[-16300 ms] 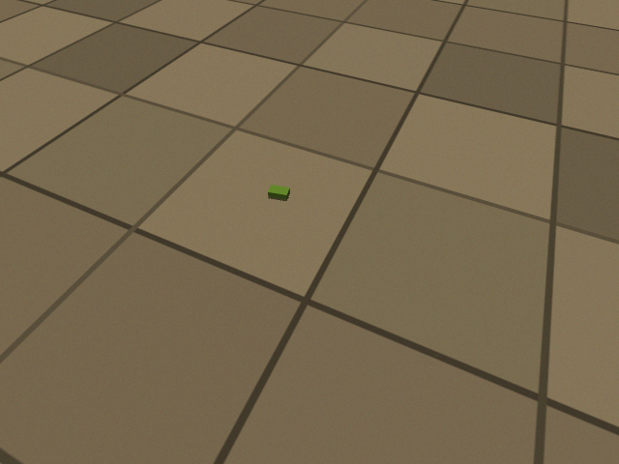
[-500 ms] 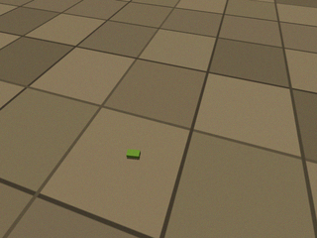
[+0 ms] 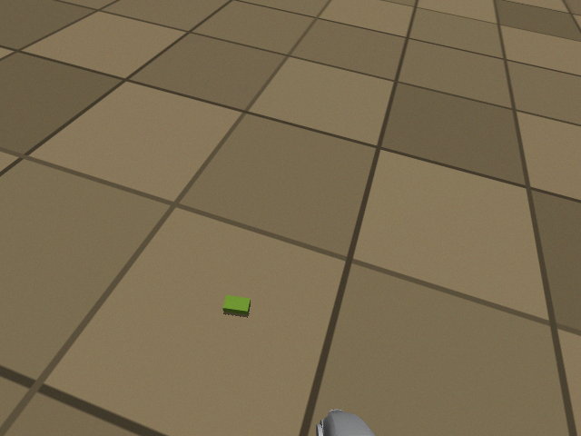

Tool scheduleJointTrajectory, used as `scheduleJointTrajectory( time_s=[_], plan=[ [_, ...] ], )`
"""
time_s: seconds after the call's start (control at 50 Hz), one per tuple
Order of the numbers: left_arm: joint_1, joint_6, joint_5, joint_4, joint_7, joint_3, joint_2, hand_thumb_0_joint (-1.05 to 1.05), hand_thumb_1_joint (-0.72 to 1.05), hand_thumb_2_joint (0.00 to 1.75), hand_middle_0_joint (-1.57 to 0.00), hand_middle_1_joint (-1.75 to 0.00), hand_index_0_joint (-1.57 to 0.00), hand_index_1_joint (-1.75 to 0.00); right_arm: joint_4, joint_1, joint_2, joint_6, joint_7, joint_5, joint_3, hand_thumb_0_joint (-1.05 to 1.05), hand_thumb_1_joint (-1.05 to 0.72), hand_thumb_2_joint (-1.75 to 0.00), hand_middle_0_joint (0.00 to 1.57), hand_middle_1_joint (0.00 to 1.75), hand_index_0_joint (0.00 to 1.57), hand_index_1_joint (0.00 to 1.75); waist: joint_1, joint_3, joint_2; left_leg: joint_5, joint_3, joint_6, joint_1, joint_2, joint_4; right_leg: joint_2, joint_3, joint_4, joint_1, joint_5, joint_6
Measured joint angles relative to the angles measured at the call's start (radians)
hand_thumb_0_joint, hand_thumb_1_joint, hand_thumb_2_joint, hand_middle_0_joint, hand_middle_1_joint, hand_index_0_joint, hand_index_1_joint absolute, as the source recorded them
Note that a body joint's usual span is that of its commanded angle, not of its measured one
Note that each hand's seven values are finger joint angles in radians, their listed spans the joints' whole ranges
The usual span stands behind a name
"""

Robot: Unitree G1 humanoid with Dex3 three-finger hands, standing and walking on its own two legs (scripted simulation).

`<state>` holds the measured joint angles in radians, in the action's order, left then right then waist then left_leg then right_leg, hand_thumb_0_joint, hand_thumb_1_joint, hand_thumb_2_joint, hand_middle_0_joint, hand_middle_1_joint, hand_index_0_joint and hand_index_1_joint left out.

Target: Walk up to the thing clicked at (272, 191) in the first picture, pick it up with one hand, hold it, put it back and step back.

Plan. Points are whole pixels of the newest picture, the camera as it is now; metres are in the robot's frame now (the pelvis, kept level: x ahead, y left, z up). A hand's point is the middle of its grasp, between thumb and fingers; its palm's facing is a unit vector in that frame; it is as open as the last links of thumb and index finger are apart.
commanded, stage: walk up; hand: left
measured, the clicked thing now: (236, 304) +0.67 +0.16 -0.76
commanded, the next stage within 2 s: none
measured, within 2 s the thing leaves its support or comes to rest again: neither
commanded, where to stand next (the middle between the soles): +0.26 -0.07 m, yaw -1 degrees
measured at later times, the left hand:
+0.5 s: hand (181, 348) +0.27 +0.19 -0.14, palm faces -0.04 -0.94 -0.35, open 7.4 cm
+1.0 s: hand (182, 389) +0.21 +0.18 -0.17, palm faces -0.03 -0.91 -0.41, open 7.4 cm
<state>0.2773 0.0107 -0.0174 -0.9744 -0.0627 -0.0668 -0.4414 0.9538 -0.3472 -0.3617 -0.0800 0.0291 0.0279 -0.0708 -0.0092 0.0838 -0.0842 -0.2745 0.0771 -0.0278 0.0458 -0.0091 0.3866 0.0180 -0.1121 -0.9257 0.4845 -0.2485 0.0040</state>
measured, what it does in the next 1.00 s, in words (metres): walks ahead: right foot, then left foot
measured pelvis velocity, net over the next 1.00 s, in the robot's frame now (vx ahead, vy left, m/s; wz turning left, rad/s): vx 0.18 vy -0.10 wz -0.03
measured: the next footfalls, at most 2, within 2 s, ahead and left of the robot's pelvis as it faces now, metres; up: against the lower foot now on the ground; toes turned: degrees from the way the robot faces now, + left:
right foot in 0.20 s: +0.24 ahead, -0.16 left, +0.00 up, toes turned -4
left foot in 0.60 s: +0.32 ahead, +0.06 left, +0.00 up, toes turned +2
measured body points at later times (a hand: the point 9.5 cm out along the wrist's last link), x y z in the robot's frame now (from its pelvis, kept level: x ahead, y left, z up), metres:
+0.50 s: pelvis +0.17 -0.06 -0.01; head +0.21 -0.07 +0.44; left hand +0.27 +0.24 -0.12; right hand +0.24 -0.38 -0.12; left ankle +0.22 +0.08 -0.70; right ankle +0.20 -0.15 -0.74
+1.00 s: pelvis +0.18 -0.10 -0.03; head +0.20 -0.11 +0.42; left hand +0.22 +0.22 -0.14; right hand +0.30 -0.40 -0.15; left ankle +0.26 +0.05 -0.73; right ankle +0.13 -0.23 -0.74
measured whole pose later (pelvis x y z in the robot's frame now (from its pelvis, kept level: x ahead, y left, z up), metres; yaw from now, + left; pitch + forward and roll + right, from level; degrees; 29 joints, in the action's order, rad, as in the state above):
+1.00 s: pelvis +0.18 -0.10 -0.03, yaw -2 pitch -2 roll +0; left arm 0.27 -0.01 -0.03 -0.95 0.01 -0.03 -0.37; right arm 0.87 -0.14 -0.39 0.04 0.01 0.02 -0.04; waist 0.04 0.09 0.04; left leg -0.40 -0.05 -0.02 0.46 0.05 0.81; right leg 0.00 -0.03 -0.71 0.22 -0.45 -0.01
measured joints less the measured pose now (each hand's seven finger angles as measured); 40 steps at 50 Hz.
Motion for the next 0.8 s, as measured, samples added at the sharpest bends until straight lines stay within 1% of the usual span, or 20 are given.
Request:
scheduleJointTrajectory(
  time_s=[0.04,0.08,0.14,0.2,0.22,0.24,0.26,0.28,0.32,0.36,0.42,0.48,0.52,0.56,0.6,0.64,0.66,0.7,0.76,0.8],
  plan=[
    [-0.012,0.003,-0.001,0.013,-0.004,0.002,0.004,0.0,0.91,0.9,-0.2,-0.3,-0.2,-0.3,-0.015,-0.009,0.002,-0.002,0.0,-0.003,0.003,0.0,-0.9,-0.9,0.2,0.3,0.21,0.3,-0.002,0.013,0.005,-0.014,0.006,0.003,-0.033,0.0,-0.016,0.014,0.007,0.057,0.016,0.029,-0.005],
    [-0.028,0.005,-0.002,0.028,-0.01,0.004,0.011,0.0,0.91,0.9,-0.2,-0.3,-0.2,-0.3,-0.031,-0.015,0.001,-0.001,0.0,-0.005,0.005,0.0,-0.9,-0.9,0.2,0.3,0.21,0.3,-0.004,0.025,0.015,-0.037,0.011,0.008,-0.057,0.003,-0.018,0.03,0.028,0.13,0.018,0.055,-0.001],
    [-0.056,0.004,-0.004,0.054,-0.02,0.007,0.025,0.0,0.91,0.9,-0.2,-0.3,-0.2,-0.3,-0.056,-0.017,-0.006,0.003,-0.001,-0.006,0.009,0.0,-0.9,-0.9,0.2,0.3,0.21,0.3,-0.005,0.039,0.029,-0.087,0.025,0.023,-0.081,0.007,0.005,0.05,0.075,0.246,-0.004,0.089,0.013],
    [-0.08,0.0,-0.007,0.077,-0.026,0.007,0.039,0.0,0.91,0.9,-0.2,-0.3,-0.2,-0.3,-0.08,-0.023,-0.017,0.012,-0.004,-0.005,0.011,0.0,-0.9,-0.9,0.2,0.3,0.21,0.3,-0.017,0.035,0.051,-0.166,0.028,0.044,-0.085,0.022,0.072,0.043,0.119,0.32,-0.064,0.079,0.035],
    [-0.092,-0.006,-0.008,0.083,-0.024,0.004,0.049,0.0,0.91,0.9,-0.2,-0.3,-0.2,-0.3,-0.085,-0.022,-0.025,0.015,-0.007,-0.007,0.011,0.0,-0.9,-0.9,0.2,0.3,0.21,0.3,-0.019,0.038,0.074,-0.202,0.024,0.045,-0.076,0.043,0.124,0.025,0.131,0.322,-0.078,0.101,0.031],
    [-0.107,-0.014,-0.01,0.091,-0.021,0.001,0.062,0.0,0.91,0.9,-0.2,-0.3,-0.2,-0.3,-0.086,-0.015,-0.031,0.02,-0.012,-0.01,0.01,0.0,-0.9,-0.9,0.2,0.3,0.21,0.3,-0.021,0.05,0.105,-0.226,0.011,0.033,-0.052,0.075,0.21,0.003,0.151,0.303,-0.087,0.083,0.028],
    [-0.116,-0.024,-0.011,0.109,-0.018,-0.001,0.068,0.0,0.91,0.9,-0.2,-0.3,-0.2,-0.3,-0.089,-0.009,-0.029,0.025,-0.016,-0.014,0.013,0.0,-0.9,-0.9,0.2,0.3,0.21,0.3,-0.022,0.059,0.117,-0.212,-0.016,0.017,-0.005,0.085,0.336,-0.006,0.165,0.279,-0.093,0.055,0.029],
    [-0.121,-0.033,-0.007,0.128,-0.015,-0.001,0.07,0.0,0.91,0.9,-0.2,-0.3,-0.2,-0.3,-0.092,-0.002,-0.024,0.029,-0.02,-0.018,0.02,0.0,-0.9,-0.9,0.2,0.3,0.21,0.3,-0.016,0.064,0.112,-0.217,-0.042,0.006,0.05,0.068,0.47,-0.005,0.166,0.261,-0.098,0.031,0.033],
    [-0.121,-0.042,0.007,0.157,-0.005,0.001,0.078,0.0,0.91,0.9,-0.2,-0.3,-0.2,-0.3,-0.092,0.014,-0.02,0.031,-0.023,-0.022,0.033,0.01,-0.9,-0.9,0.2,0.3,0.21,0.3,0.003,0.069,0.094,-0.234,-0.066,-0.004,0.156,0.026,0.687,0.001,0.158,0.268,-0.128,0.01,0.045],
    [-0.109,-0.043,0.017,0.173,0.005,0.007,0.089,0.0,0.9,0.9,-0.2,-0.3,-0.2,-0.3,-0.099,0.026,-0.025,0.027,-0.023,-0.028,0.036,0.01,-0.9,-0.9,0.2,0.3,0.21,0.3,0.012,0.064,0.091,-0.211,-0.081,-0.009,0.252,0.01,0.791,0.0,0.16,0.315,-0.171,0.013,0.051],
    [-0.076,-0.045,0.015,0.185,0.014,0.014,0.094,0.0,0.9,0.9,-0.2,-0.3,-0.2,-0.3,-0.125,0.036,-0.036,0.018,-0.018,-0.026,0.031,0.0,-0.9,-0.9,0.2,0.3,0.21,0.3,0.021,0.05,0.091,-0.158,-0.092,-0.004,0.35,0.023,0.756,-0.012,0.164,0.376,-0.222,0.017,0.056],
    [-0.052,-0.042,0.005,0.188,0.025,0.021,0.09,0.0,0.9,0.9,-0.2,-0.3,-0.2,-0.3,-0.138,0.049,-0.047,0.014,-0.021,-0.024,0.025,0.0,-0.9,-0.9,0.2,0.3,0.21,0.3,0.027,0.049,0.095,-0.106,-0.098,0.02,0.393,0.043,0.596,-0.028,0.171,0.394,-0.249,0.005,0.058],
    [-0.048,-0.036,-0.001,0.188,0.032,0.026,0.085,0.0,0.9,0.9,-0.2,-0.3,-0.2,-0.3,-0.134,0.06,-0.049,0.015,-0.028,-0.022,0.022,0.0,-0.9,-0.9,0.2,0.3,0.21,0.3,0.034,0.054,0.092,-0.064,-0.085,0.032,0.398,0.054,0.47,-0.036,0.177,0.377,-0.251,-0.015,0.057],
    [-0.051,-0.022,0.0,0.188,0.036,0.031,0.076,0.0,0.9,0.9,-0.2,-0.3,-0.2,-0.3,-0.124,0.067,-0.047,0.017,-0.036,-0.018,0.022,0.0,-0.9,-0.9,0.2,0.3,0.21,0.3,0.039,0.063,0.081,0.006,-0.065,0.031,0.382,0.049,0.36,-0.033,0.185,0.328,-0.243,-0.053,0.053],
    [-0.053,-0.004,0.008,0.186,0.039,0.036,0.067,0.0,0.9,0.9,-0.2,-0.3,-0.2,-0.3,-0.119,0.066,-0.046,0.019,-0.041,-0.012,0.021,0.0,-0.9,-0.9,0.2,0.3,0.21,0.3,0.038,0.064,0.072,0.106,-0.047,0.018,0.343,0.034,0.262,-0.027,0.195,0.246,-0.223,-0.111,0.045],
    [-0.069,0.017,0.019,0.171,0.045,0.034,0.055,0.0,0.9,0.9,-0.2,-0.3,-0.2,-0.3,-0.106,0.079,-0.029,0.03,-0.047,-0.003,0.02,0.0,-0.9,-0.9,0.2,0.3,0.21,0.3,0.034,0.068,0.034,0.059,-0.038,0.01,0.343,0.009,0.276,-0.003,0.184,0.164,-0.193,-0.155,0.037],
    [-0.076,0.028,0.025,0.166,0.049,0.032,0.052,0.0,0.9,0.9,-0.2,-0.3,-0.2,-0.3,-0.107,0.089,-0.022,0.037,-0.046,-0.002,0.026,0.0,-0.9,-0.9,0.2,0.3,0.21,0.3,0.036,0.07,0.023,0.049,-0.033,0.007,0.351,0.008,0.292,-0.011,0.155,0.112,-0.171,-0.206,0.034],
    [-0.085,0.045,0.03,0.154,0.056,0.031,0.049,0.0,0.9,0.9,-0.2,-0.3,-0.2,-0.3,-0.114,0.115,-0.013,0.043,-0.045,-0.002,0.038,0.0,-0.9,-0.9,0.2,0.3,0.21,0.3,0.028,0.079,0.023,0.043,-0.039,0.002,0.361,0.021,0.307,-0.042,0.112,-0.023,-0.131,-0.301,0.026],
    [-0.09,0.053,0.029,0.132,0.054,0.026,0.042,0.0,0.9,0.9,-0.2,-0.3,-0.2,-0.3,-0.129,0.148,-0.001,0.049,-0.05,-0.003,0.048,0.0,-0.9,-0.9,0.2,0.3,0.21,0.3,0.019,0.076,0.027,0.058,-0.048,0.007,0.375,0.041,0.293,-0.056,0.06,-0.137,-0.099,-0.327,0.026],
    [-0.089,0.048,0.029,0.119,0.051,0.023,0.039,0.0,0.91,0.9,-0.2,-0.3,-0.2,-0.3,-0.136,0.168,-0.003,0.053,-0.047,0.0,0.051,0.0,-0.9,-0.9,0.2,0.3,0.21,0.3,0.022,0.069,0.035,0.065,-0.05,0.013,0.39,0.053,0.29,-0.041,0.047,-0.116,-0.11,-0.317,0.024]
  ],
)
